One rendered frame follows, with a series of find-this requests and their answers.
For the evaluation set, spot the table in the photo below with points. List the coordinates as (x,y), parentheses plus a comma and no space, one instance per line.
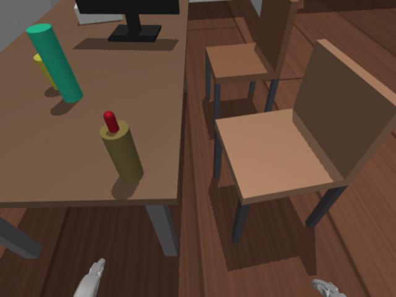
(51,151)

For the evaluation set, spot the left robot hand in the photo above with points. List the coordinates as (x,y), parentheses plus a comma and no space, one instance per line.
(88,286)

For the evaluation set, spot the right robot hand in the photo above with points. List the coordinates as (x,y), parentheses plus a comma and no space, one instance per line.
(326,289)

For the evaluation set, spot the chair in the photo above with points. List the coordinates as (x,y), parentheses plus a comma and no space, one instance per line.
(341,116)
(251,62)

